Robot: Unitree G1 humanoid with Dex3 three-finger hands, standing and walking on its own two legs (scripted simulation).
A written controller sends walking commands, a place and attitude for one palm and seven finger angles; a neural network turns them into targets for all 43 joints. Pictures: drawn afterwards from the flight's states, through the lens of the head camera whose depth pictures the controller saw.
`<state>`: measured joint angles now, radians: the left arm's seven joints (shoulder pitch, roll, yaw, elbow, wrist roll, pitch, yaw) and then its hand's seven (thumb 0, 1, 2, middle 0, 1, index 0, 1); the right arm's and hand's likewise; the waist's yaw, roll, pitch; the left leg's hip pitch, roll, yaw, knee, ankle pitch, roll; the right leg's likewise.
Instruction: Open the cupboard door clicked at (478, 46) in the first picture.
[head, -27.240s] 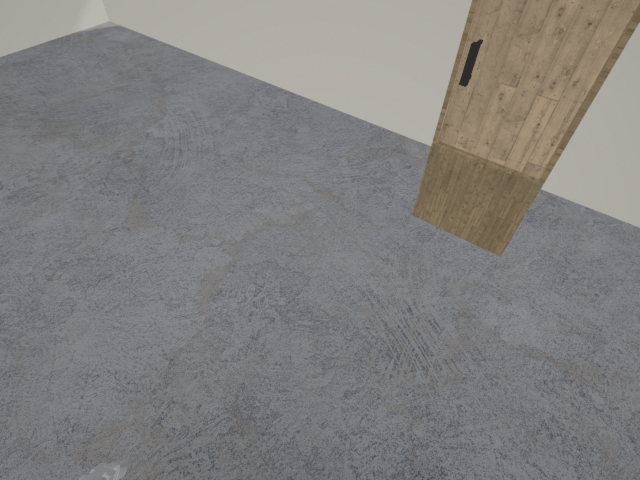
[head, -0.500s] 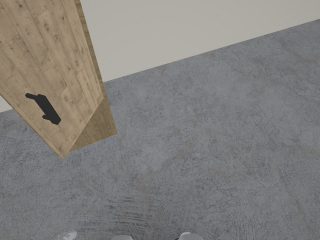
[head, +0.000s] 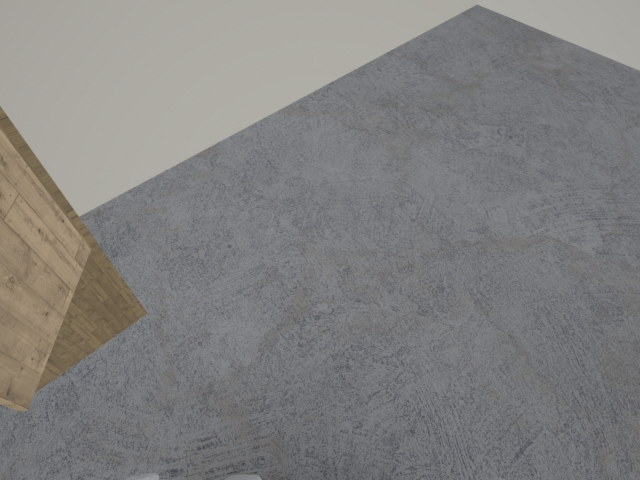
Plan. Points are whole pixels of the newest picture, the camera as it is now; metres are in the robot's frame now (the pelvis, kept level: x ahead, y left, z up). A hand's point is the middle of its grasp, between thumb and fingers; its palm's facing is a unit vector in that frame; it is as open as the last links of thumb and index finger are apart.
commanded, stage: walk to a spot facing it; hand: left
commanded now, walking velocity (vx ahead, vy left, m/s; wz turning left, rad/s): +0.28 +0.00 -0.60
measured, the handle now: out of the picture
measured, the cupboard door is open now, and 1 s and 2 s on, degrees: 46 46 46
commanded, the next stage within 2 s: turn to face it in 1.40 s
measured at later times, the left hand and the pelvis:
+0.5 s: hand (252, 397) +0.25 +0.11 -0.16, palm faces -0.30 -0.94 -0.20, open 7.4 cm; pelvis +0.11 -0.05 +0.00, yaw -17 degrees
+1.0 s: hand (356, 274) +0.48 -0.05 -0.16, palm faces -0.47 -0.86 -0.19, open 7.4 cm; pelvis +0.29 -0.16 +0.00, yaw -28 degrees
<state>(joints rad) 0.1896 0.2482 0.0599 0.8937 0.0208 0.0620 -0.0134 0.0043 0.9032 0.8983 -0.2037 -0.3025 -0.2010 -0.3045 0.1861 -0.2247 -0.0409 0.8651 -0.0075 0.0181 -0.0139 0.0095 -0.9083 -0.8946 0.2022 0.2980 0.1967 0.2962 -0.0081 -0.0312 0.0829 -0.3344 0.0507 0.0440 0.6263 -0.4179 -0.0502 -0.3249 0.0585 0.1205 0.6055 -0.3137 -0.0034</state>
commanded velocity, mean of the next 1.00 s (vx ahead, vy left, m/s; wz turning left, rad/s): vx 0.34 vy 0.00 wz -0.41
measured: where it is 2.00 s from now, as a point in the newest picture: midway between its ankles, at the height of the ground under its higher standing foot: (438, 343)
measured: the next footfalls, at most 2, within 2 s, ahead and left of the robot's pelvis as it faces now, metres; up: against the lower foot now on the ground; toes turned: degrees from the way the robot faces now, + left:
right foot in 0.34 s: +0.11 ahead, -0.19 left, +0.00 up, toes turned -17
left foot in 0.56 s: +0.27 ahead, +0.05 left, +0.00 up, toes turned -13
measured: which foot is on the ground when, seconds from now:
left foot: down 0.00-0.32, up 0.34-0.54, down 0.56-0.86, up 0.88-1.00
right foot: down 0.00-0.00, up 0.02-0.32, down 0.34-0.56, up 0.58-0.86, down 0.88-1.00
